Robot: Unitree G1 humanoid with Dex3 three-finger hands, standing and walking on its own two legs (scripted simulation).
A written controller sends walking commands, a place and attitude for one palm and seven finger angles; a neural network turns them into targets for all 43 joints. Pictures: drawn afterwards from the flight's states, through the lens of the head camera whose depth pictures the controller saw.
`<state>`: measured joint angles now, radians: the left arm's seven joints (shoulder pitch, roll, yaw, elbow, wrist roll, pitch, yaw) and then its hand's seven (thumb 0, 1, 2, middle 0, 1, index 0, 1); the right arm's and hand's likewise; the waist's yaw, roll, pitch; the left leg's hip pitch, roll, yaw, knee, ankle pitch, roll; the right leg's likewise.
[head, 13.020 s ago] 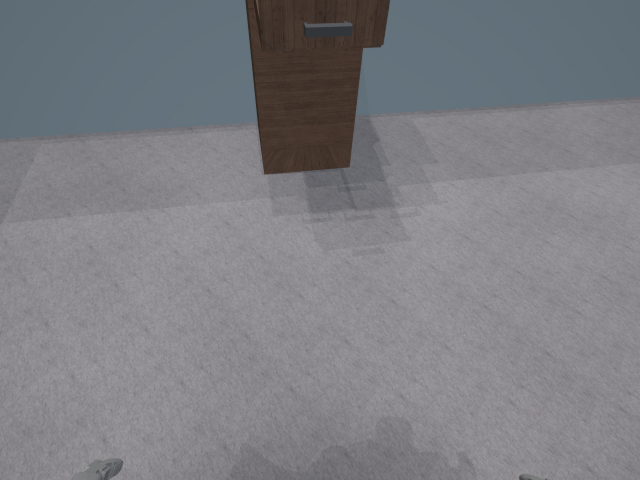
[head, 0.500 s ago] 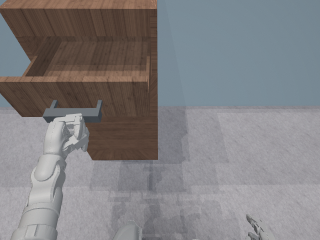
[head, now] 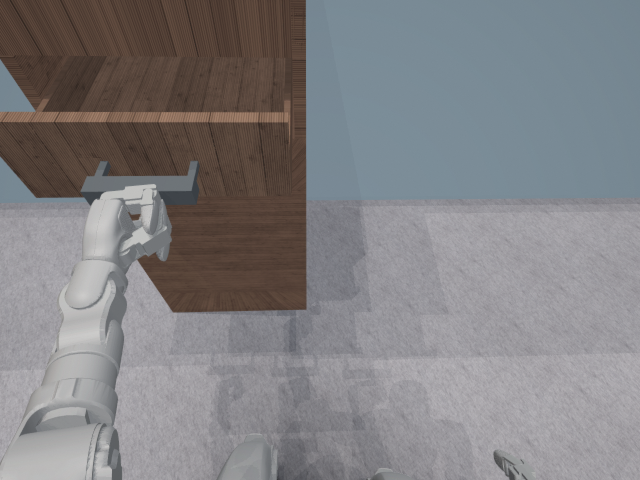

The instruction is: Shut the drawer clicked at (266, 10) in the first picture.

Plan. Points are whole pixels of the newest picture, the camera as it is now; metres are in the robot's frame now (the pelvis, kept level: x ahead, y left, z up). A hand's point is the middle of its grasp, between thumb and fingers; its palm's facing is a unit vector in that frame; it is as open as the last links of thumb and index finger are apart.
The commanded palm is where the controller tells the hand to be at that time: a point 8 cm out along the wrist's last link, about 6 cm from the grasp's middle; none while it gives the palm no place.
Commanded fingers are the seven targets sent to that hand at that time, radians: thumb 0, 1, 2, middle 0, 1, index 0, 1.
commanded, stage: push the drawer shut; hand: left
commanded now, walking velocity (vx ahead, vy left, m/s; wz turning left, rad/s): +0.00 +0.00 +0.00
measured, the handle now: (146, 178) +0.48 +0.25 +0.08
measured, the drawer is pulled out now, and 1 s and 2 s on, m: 0.14 0.03 0.00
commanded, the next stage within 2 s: pull the fist back off the drawer in 1.62 s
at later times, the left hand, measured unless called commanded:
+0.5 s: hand (168, 198) +0.45 +0.22 +0.07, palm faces +0.05 -1.00 -0.03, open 3.1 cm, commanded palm +0.45 +0.26 +0.08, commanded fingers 0.00 0.90 0.90 -1.40 -1.60 -1.40 -1.60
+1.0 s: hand (175, 162) +0.51 +0.22 +0.07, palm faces +0.05 -1.00 -0.02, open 3.2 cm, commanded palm +0.51 +0.25 +0.08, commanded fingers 0.00 0.90 0.90 -1.40 -1.60 -1.40 -1.60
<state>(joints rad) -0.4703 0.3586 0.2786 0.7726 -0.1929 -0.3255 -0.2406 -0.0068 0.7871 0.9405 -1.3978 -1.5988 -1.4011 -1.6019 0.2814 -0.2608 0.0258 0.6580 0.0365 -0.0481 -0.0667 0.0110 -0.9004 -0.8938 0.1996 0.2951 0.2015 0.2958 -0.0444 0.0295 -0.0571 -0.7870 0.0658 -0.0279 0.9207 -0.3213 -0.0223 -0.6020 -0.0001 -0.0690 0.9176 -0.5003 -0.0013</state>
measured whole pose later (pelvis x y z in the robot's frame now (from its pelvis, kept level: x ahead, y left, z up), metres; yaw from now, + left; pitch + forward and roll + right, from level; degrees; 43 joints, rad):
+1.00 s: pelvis -0.01 +0.01 -0.02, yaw -3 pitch +19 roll -5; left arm -0.95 0.59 0.42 1.21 -0.07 -0.32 -0.23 0.04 0.74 0.90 -1.40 -1.60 -1.40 -1.60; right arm 0.40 -0.27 0.03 0.68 0.00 0.01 -0.04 0.01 -0.90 -0.89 0.20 0.30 0.20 0.30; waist -0.16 0.03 -0.09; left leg -1.04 0.10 -0.03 1.05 -0.35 -0.01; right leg -0.84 0.03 -0.06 1.02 -0.51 0.01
